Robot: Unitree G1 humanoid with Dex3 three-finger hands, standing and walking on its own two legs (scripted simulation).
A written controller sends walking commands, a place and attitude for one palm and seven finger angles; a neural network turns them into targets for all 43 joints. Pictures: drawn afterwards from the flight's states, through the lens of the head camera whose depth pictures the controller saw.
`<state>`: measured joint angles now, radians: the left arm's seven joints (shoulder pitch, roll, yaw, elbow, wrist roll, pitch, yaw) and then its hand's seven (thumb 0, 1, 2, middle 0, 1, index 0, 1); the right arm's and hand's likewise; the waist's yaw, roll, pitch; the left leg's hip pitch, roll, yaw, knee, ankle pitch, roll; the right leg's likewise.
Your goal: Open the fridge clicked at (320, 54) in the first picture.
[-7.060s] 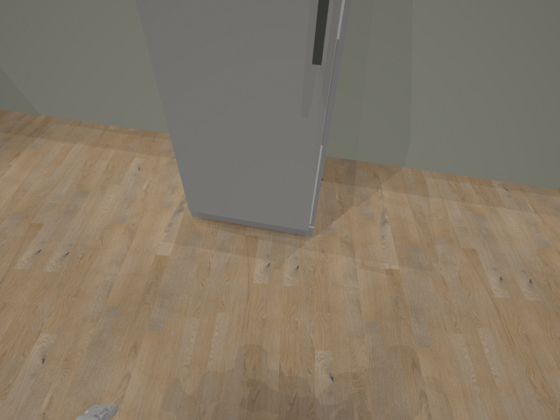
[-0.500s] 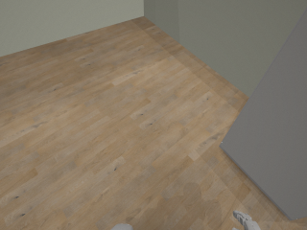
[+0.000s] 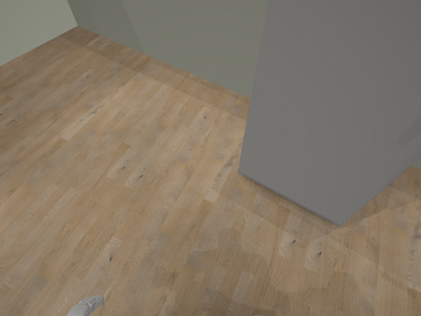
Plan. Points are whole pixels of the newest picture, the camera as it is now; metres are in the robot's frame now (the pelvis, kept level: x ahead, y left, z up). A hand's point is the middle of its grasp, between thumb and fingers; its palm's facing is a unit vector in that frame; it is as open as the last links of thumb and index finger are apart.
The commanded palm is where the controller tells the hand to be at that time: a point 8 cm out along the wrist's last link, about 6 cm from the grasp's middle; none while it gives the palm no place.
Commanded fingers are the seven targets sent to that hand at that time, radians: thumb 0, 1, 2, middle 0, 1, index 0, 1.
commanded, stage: turn to face it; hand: right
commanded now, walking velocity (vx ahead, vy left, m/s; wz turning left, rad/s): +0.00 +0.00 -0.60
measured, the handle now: out of the picture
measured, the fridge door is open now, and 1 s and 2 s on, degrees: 0 0 0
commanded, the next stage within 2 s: take the last steps up to it in 0.66 s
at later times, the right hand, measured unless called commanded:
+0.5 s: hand out of the picture +0.10 -0.22 -0.14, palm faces +0.24 +0.93 -0.29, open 7.4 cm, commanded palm none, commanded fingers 0.00 -0.90 -0.90 0.20 0.30 0.20 0.30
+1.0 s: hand out of the picture -0.07 -0.21 -0.17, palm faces +0.45 +0.87 -0.21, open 7.4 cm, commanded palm none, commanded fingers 0.00 -0.90 -0.90 0.20 0.30 0.20 0.30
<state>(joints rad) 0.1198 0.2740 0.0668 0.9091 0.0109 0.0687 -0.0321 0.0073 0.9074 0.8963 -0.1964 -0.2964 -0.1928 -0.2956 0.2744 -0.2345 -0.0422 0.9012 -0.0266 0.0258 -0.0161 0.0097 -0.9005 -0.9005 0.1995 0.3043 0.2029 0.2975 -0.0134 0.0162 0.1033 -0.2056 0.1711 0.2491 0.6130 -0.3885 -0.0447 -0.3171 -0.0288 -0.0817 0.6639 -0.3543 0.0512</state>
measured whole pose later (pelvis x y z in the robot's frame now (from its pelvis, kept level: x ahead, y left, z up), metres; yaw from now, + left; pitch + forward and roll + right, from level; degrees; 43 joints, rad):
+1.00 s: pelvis +0.02 -0.03 +0.01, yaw -24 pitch -1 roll +1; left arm 0.22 0.18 0.02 0.98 0.02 -0.01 0.00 0.00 0.91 0.90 -0.20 -0.30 -0.20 -0.30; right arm 0.32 -0.24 -0.05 1.04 -0.03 0.05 0.00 0.01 -0.91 -0.90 0.20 0.30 0.20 0.30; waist -0.02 0.03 0.03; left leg -0.41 0.09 0.09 1.01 -0.45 -0.03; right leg -0.17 0.00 -0.06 0.51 -0.32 -0.05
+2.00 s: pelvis +0.21 -0.13 +0.01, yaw -24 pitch -2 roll +1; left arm 0.11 0.13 0.03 1.01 0.01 0.00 0.04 -0.01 0.93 0.90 -0.20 -0.30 -0.20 -0.30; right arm 0.29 -0.18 -0.04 1.07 -0.02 0.05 -0.03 0.01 -0.91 -0.90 0.19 0.30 0.20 0.30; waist -0.03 0.02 0.08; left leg -0.36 0.03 0.04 0.97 -0.50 -0.05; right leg -0.29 -0.08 -0.14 0.46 -0.14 -0.03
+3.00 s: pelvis +0.16 -0.04 +0.01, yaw -24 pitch -1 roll +0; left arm 0.34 0.14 0.01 1.06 0.01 -0.01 0.02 0.01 0.91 0.90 -0.20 -0.30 -0.19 -0.30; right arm 0.35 -0.10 0.01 1.13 -0.02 -0.02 -0.04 0.01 -0.90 -0.90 0.20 0.30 0.20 0.30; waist 0.01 -0.03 0.00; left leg -0.29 0.01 0.08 0.51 -0.20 0.03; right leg -0.20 -0.02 -0.04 0.52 -0.30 0.01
